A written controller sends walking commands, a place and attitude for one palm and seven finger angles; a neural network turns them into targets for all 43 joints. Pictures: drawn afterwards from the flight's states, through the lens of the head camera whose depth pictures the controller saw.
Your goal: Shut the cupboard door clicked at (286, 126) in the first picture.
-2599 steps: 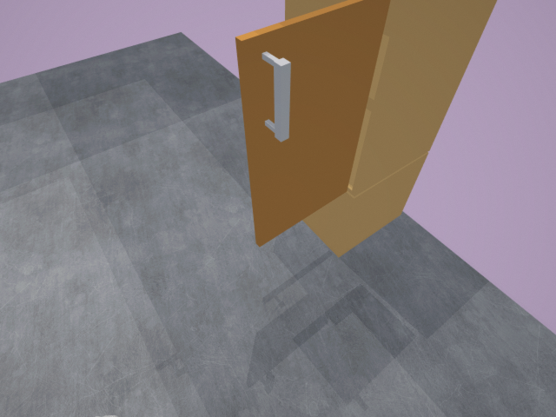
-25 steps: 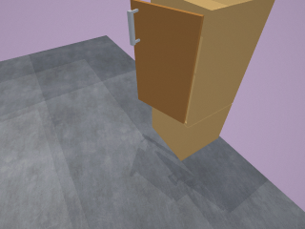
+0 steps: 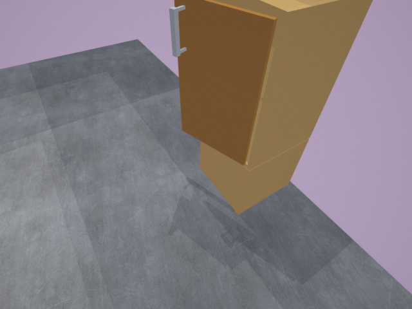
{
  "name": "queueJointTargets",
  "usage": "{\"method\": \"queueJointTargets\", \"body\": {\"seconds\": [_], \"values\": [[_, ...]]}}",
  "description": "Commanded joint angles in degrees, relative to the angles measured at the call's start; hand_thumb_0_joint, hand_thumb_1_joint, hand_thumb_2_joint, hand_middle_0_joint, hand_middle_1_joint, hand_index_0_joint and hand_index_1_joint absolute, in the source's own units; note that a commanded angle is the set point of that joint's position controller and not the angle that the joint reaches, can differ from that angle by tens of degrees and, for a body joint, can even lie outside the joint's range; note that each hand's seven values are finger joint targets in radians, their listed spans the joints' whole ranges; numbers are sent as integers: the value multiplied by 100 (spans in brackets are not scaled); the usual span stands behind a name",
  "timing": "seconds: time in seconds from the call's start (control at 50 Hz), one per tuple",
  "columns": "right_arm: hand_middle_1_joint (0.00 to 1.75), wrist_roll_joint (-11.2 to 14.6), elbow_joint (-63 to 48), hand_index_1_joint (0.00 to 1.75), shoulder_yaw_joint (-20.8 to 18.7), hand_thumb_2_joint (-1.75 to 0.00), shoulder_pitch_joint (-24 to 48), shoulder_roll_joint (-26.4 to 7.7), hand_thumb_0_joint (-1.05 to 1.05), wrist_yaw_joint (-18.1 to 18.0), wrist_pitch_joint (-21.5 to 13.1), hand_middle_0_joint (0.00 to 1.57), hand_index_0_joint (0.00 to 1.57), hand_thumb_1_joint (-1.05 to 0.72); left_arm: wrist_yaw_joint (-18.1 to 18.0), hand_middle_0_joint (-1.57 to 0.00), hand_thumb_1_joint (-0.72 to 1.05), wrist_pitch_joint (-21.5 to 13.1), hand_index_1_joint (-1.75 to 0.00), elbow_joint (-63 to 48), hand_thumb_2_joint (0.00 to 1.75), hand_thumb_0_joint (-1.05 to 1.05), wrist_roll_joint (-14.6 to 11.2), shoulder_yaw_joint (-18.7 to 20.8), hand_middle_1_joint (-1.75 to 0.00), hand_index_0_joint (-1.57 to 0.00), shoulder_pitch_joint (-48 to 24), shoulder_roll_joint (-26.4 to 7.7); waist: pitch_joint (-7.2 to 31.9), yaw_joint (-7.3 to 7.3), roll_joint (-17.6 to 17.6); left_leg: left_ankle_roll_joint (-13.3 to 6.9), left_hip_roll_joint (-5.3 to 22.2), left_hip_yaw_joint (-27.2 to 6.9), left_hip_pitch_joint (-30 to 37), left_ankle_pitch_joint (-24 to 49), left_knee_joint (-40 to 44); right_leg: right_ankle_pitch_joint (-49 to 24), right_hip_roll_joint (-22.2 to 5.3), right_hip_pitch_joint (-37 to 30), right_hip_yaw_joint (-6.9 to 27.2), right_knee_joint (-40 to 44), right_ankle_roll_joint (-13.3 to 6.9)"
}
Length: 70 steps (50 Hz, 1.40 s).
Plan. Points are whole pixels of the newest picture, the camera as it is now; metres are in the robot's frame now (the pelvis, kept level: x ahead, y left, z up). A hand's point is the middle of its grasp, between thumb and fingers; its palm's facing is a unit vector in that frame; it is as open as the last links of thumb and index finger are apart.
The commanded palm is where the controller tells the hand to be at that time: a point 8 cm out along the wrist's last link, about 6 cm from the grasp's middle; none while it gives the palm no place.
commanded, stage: look to check the result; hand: left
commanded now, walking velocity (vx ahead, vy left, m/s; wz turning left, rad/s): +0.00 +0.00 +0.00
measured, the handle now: (179, 31) +0.92 +0.14 +0.14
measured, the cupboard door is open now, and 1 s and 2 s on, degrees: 19 19 19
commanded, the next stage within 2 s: walk to a spot facing it in 0.44 s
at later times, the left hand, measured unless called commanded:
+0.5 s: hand out of the picture -0.02 +0.17 -0.18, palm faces +0.03 -0.98 -0.18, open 7.4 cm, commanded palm none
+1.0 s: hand out of the picture +0.01 +0.22 -0.20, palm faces +0.21 -0.95 -0.21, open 7.4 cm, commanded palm none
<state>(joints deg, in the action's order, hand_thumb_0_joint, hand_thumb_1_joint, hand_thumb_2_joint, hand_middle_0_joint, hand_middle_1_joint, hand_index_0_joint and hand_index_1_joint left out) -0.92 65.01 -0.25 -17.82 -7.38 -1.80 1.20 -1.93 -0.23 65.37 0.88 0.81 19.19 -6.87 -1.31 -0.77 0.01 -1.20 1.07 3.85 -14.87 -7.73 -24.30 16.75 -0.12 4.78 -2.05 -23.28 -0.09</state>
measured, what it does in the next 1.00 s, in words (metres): stands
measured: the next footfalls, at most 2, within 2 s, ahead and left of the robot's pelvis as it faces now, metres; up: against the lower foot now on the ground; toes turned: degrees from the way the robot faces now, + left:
right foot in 1.40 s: +0.06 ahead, -0.13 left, +0.00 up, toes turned +26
left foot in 1.80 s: -0.07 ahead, +0.10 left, +0.00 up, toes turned +45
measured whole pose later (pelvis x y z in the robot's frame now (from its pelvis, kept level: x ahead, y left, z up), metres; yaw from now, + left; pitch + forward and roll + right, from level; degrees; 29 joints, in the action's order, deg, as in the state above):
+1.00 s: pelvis +0.00 +0.03 -0.02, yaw +11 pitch -1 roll -1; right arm -1.7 57.5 -2.5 -13.7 -10.4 -0.4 2.4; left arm -1.9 3.1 57.3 1.3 4.6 11.8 -11.9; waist -6.6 -1.3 -2.2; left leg -4.7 -2.2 2.6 -22.0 -15.0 -37.8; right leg 30.5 -3.7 17.9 -4.5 -56.4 1.6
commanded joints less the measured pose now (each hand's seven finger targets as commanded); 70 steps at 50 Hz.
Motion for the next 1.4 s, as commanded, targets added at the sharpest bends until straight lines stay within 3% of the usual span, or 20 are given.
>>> {"method": "queueJointTargets", "body": {"seconds": [0.0,0.5,0.62,0.7,0.74,0.78,0.82,0.86,0.88,0.9,0.92,0.96,0.98,1.06,1.24,1.3,1.32,1.34,1.36,1.38], "values": [[30,24,-174,30,-86,-90,-263,-615,0,-45,-93,20,20,-90,-45,-20,90,-47,-30,-51,90,0,-30,76,-30,-20,604,-594,-350,48,-3,-18,467,-612,486,158,371,-310,-500,877,471,658,-230],[30,34,-237,30,-148,-90,77,-987,0,-37,-130,20,20,-90,-7,-20,90,-66,-30,-65,90,0,-1,105,-30,-20,413,-901,-285,41,44,-43,517,-662,680,83,553,-359,-506,788,482,704,-205],[30,16,-321,30,-134,-90,86,-826,0,-6,-47,20,20,-90,-33,-20,90,36,-30,-157,90,0,-8,173,-30,-20,382,-849,-490,58,30,-33,455,-783,157,134,315,-189,-610,729,256,363,-163],[30,2,-557,30,-223,-90,226,-931,0,43,37,20,20,-90,-27,-20,90,95,-30,-399,90,0,18,329,-30,-20,300,-1067,-450,106,-118,-36,288,-855,-400,-115,-192,77,-870,713,237,207,-347],[30,-14,-686,30,-269,-90,231,-830,0,82,68,20,20,-90,-32,-20,90,100,-30,-561,90,0,37,410,-30,-20,132,-1222,-332,74,-557,64,60,-559,-660,-123,-940,-82,-1354,653,481,316,-601],[30,-34,-808,30,-313,-90,340,-781,0,117,101,20,20,-90,-49,-20,90,81,-30,-773,90,0,56,450,-30,-20,-139,-1284,-343,46,-1005,173,-2,-303,-781,-931,-1993,-1008,-1861,746,550,312,-921],[30,-12,-961,30,-361,-90,412,-781,0,154,109,20,20,-90,-68,-20,90,73,-30,-914,90,0,98,500,-30,-20,-354,-1367,-398,5,-981,218,99,-247,-991,-1635,-2233,-2120,-2078,607,323,-7,-1013],[30,-5,-1000,30,-344,-90,253,-837,0,186,63,20,20,-90,-58,-20,90,77,-30,-1005,90,0,82,542,-30,-20,-405,-1438,-254,-77,-601,167,199,-237,-548,-579,-1187,-2756,-1831,473,-247,-972,-634],[30,-40,-974,30,-368,-90,-93,-1081,0,173,7,20,20,-90,-39,-20,90,95,-30,-1076,90,0,30,546,-30,-20,-265,-1356,42,-183,396,-121,559,-1035,119,1503,-411,-2104,-1312,938,-630,-2045,-165],[30,-84,-947,30,-436,-90,-400,-1527,0,113,-37,20,20,-90,-18,-20,90,111,-30,-1219,90,0,-46,486,-30,-20,-159,-1077,203,-214,1845,-826,1593,-2814,766,3757,24,671,-419,1919,-786,-3352,283],[30,-92,-823,30,-476,-90,-611,-1648,0,50,20,20,20,-90,-54,-20,90,171,-30,-1334,90,0,-23,439,-30,-20,-440,-1058,362,-344,1625,-1077,1902,-3145,611,2803,599,2186,-224,1979,-60,-4083,163],[30,-84,-986,30,-485,-90,-221,-1602,0,16,37,20,20,-90,-28,-20,90,275,-30,-1368,90,0,21,501,-30,-20,-768,-1146,22,-241,1072,-633,1633,-3149,-37,-186,1108,1303,-467,2333,409,-4420,117],[30,-100,-1091,30,-460,-90,39,-1543,0,4,25,20,20,-90,13,-20,90,255,-30,-1378,90,0,55,524,-30,-20,-766,-1132,-54,-118,852,-519,1411,-2924,-190,-924,1178,847,-461,2405,470,-4417,177],[30,-77,-1227,30,-484,-90,259,-1497,0,-6,-48,20,20,-90,77,-20,90,186,-30,-1391,90,0,73,524,-30,-20,-642,-1094,396,-10,348,-525,1072,-2567,325,-644,1107,289,-347,2541,435,-3998,320],[30,-112,-1398,30,-644,-90,359,-1698,0,97,99,20,20,-90,69,-20,90,221,-30,-1737,90,0,65,468,-30,-20,-832,-1133,490,-115,1030,-673,815,-2972,260,-885,1018,765,39,2010,279,-2354,345],[30,-113,-1539,30,-693,-90,618,-1713,0,118,145,20,20,-90,48,-20,90,224,-30,-1659,90,0,33,481,-30,-20,-333,-1252,595,81,1140,-501,542,-2976,-200,-813,921,694,262,1013,185,-1168,225],[30,-90,-1608,30,-705,-90,808,-1652,0,121,169,20,20,-90,41,-20,90,215,-30,-1582,90,0,17,520,-30,-20,1,-1281,626,246,1071,-320,349,-2798,-610,-1020,806,357,264,399,89,-473,184],[30,-37,-1641,30,-707,-90,874,-1477,0,145,200,20,20,-90,19,-20,90,190,-30,-1541,90,0,44,578,-30,-20,241,-1482,582,349,600,-37,-4,-2439,-1332,-1564,359,225,-50,-289,318,337,47],[30,32,-1686,30,-686,-90,742,-1093,0,168,213,20,20,-90,-15,-20,90,131,-30,-1653,90,0,151,672,-30,-20,214,-1979,521,369,-1104,376,-777,-1517,-2307,-2207,-1431,1482,-1532,-539,2181,1405,-516],[30,-36,-1692,30,-712,-90,762,-1156,0,170,181,20,20,-90,-55,-20,90,159,-30,-1841,90,0,153,599,-30,-20,-542,-2062,-70,201,-1546,447,-901,-1016,-2502,-2317,-3377,1614,-2743,713,3039,1707,-946]]}}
